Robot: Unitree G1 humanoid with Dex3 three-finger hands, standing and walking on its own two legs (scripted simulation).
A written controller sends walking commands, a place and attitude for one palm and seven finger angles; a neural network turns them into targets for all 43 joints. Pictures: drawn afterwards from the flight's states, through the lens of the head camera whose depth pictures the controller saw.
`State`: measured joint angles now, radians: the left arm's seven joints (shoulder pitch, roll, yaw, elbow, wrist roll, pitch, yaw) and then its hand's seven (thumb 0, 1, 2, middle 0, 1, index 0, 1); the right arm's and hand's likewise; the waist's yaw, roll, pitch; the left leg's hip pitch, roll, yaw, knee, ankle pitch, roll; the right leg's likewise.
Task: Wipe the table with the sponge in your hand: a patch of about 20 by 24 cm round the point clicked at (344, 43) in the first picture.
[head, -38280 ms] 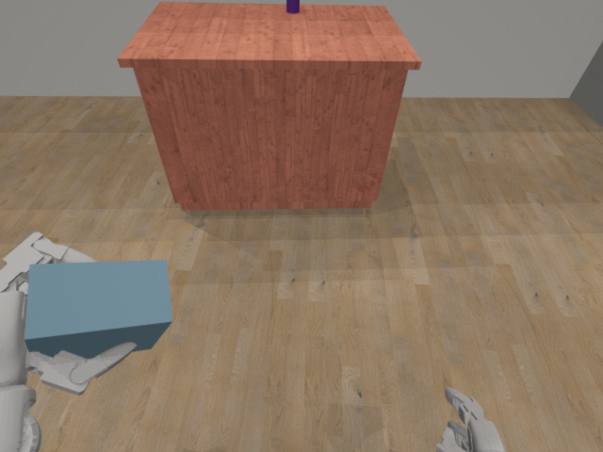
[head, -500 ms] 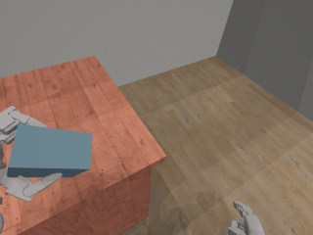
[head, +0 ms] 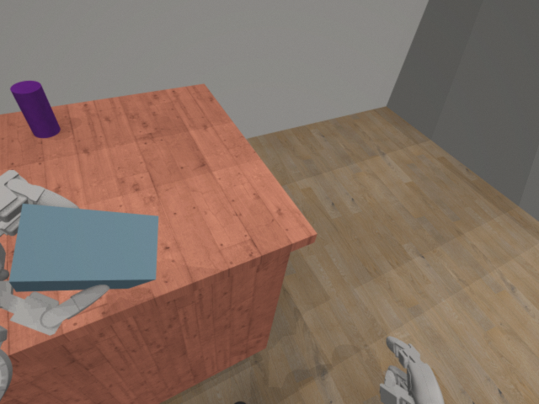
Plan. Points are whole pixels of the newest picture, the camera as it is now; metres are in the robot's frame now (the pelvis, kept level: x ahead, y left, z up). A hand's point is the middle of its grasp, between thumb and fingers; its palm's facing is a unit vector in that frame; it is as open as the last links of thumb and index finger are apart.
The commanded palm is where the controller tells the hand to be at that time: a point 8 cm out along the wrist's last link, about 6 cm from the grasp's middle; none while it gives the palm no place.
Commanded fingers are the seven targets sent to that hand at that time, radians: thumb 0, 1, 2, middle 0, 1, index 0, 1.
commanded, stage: step back with the hand held close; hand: left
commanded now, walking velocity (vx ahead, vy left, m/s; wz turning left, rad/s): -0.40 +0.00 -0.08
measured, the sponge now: (104, 255) +0.22 +0.22 +0.17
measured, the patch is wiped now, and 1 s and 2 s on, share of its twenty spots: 1.00 1.00 1.00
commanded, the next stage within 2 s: stop stepping back and stand still in 0.10 s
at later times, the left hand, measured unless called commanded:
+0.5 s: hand out of the picture +0.07 +0.30 +0.19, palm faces +0.36 -0.91 -0.19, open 10.5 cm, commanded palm +0.03 +0.34 +0.21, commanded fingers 0.00 0.10 1.30 -1.20 -1.60 -1.20 -1.60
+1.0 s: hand out of the picture +0.01 +0.33 +0.20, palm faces +0.39 -0.89 -0.25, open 10.5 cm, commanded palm -0.04 +0.37 +0.21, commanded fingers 0.00 0.10 1.30 -1.20 -1.60 -1.20 -1.60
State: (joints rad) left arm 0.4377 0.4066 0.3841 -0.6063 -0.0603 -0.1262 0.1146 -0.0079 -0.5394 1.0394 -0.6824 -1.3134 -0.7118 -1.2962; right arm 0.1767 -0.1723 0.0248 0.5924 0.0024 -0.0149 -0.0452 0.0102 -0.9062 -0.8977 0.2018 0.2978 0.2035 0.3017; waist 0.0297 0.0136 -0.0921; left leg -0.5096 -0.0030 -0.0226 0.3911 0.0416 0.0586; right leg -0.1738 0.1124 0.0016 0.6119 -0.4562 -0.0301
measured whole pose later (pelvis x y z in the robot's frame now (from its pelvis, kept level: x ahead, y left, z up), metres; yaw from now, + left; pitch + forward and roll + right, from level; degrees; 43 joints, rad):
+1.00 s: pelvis -0.22 +0.10 -0.02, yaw -4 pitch -2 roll -2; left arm 0.35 0.35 0.35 -0.55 -0.06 -0.10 0.15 -0.01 -0.54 1.04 -0.69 -1.31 -0.71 -1.30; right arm 0.19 -0.22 0.02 0.65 0.01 -0.06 -0.08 0.01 -0.91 -0.90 0.20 0.30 0.21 0.30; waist 0.00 -0.01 -0.05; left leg -0.38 0.06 -0.01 0.70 -0.33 0.03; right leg -0.39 0.01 -0.06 0.82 -0.47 -0.04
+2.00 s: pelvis -0.19 +0.11 +0.01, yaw -2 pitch +0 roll -1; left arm 0.45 0.37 0.31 -0.54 -0.06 -0.09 0.15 -0.01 -0.54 1.04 -0.69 -1.32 -0.71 -1.30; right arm 0.16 -0.20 0.02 0.61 0.02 -0.04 -0.06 0.01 -0.91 -0.90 0.20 0.30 0.20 0.30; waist 0.02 0.01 0.00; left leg -0.24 0.03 0.00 0.49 -0.24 0.00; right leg -0.19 0.03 -0.06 0.41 -0.21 -0.02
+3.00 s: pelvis -0.20 +0.13 +0.01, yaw -3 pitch +0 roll -2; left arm 0.45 0.37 0.32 -0.53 -0.05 -0.10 0.16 -0.01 -0.55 1.04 -0.69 -1.32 -0.71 -1.30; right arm 0.16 -0.20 0.02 0.62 0.01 -0.04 -0.06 0.01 -0.91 -0.90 0.20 0.30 0.20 0.30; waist 0.01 0.02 0.00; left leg -0.25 0.01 0.02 0.48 -0.23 0.03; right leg -0.20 0.01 -0.04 0.38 -0.18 0.00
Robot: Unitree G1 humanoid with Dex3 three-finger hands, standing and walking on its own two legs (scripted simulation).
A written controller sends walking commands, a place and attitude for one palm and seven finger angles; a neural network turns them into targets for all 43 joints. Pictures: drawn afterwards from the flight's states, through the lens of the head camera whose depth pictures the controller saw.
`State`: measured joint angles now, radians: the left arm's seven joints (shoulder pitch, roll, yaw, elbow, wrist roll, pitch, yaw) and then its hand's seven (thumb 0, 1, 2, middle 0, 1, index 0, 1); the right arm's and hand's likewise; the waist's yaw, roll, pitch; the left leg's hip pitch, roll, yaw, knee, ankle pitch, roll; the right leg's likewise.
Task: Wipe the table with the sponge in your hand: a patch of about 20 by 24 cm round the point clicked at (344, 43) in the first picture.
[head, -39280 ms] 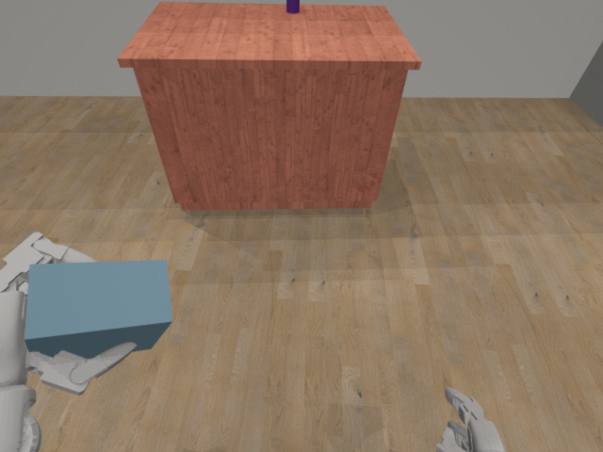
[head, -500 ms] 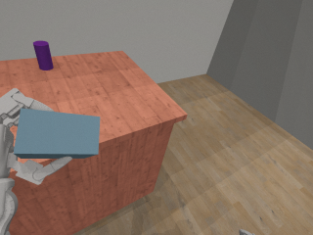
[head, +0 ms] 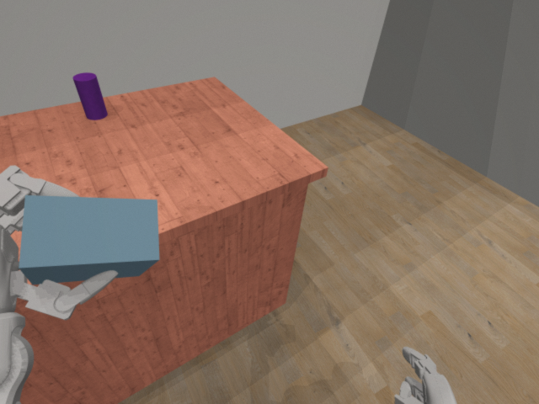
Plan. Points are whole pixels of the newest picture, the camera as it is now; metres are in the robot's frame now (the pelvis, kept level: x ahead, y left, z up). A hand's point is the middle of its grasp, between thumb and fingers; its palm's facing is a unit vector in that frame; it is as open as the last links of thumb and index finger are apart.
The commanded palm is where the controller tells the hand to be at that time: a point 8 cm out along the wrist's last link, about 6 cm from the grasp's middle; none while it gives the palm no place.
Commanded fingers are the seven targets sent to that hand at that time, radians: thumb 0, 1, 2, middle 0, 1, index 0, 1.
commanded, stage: stop stepping back and stand still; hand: left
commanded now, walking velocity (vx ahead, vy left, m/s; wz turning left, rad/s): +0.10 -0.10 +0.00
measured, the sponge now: (111, 242) +0.23 +0.20 +0.19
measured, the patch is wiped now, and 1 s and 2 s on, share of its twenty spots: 1.00 1.00 1.00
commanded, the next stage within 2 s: stand and wait in 0.04 s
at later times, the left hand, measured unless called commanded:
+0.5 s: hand (72, 233) +0.23 +0.24 +0.20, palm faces +0.45 -0.82 -0.37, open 10.5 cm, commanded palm +0.18 +0.28 +0.23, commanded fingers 0.00 0.10 1.30 -1.20 -1.60 -1.20 -1.60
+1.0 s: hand (68, 229) +0.24 +0.25 +0.20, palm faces +0.42 -0.84 -0.35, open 10.5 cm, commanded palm +0.19 +0.29 +0.23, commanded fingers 0.00 0.10 1.30 -1.20 -1.60 -1.20 -1.60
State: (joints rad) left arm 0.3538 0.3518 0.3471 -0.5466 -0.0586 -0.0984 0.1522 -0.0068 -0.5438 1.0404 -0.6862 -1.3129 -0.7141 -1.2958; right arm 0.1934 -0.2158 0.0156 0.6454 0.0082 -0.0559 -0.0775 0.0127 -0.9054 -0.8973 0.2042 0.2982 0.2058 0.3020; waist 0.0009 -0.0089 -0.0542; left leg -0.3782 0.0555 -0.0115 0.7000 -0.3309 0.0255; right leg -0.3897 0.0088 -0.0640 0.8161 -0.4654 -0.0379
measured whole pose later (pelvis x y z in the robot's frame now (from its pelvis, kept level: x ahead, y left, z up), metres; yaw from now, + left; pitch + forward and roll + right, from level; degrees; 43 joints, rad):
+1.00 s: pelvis +0.03 +0.01 +0.02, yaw +1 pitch +0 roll -1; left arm 0.45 0.37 0.31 -0.54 -0.06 -0.09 0.15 -0.01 -0.54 1.04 -0.69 -1.32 -0.71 -1.30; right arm 0.16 -0.20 0.02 0.61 0.02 -0.04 -0.06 0.01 -0.91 -0.90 0.20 0.30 0.20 0.30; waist 0.02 0.01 0.00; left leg -0.24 0.03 0.00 0.49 -0.24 0.00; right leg -0.19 0.03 -0.06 0.41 -0.21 -0.02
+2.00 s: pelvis +0.02 +0.03 +0.03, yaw +1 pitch +0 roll -2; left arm 0.45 0.37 0.32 -0.53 -0.05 -0.10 0.16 -0.01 -0.55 1.04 -0.69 -1.32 -0.71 -1.30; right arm 0.16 -0.20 0.02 0.62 0.01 -0.04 -0.06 0.01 -0.91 -0.90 0.20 0.30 0.20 0.30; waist 0.01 0.02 0.00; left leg -0.25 0.01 0.02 0.48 -0.23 0.03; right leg -0.20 0.01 -0.04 0.38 -0.18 0.00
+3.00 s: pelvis +0.02 +0.02 +0.03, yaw +1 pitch -1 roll -2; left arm 0.46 0.36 0.32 -0.52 -0.06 -0.10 0.16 -0.01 -0.55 1.04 -0.69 -1.32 -0.71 -1.30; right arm 0.17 -0.20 0.01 0.62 0.01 -0.03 -0.06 0.01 -0.91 -0.90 0.20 0.30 0.20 0.30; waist 0.01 0.03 0.00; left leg -0.24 0.01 0.02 0.47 -0.22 0.02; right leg -0.19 0.01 -0.04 0.38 -0.17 0.00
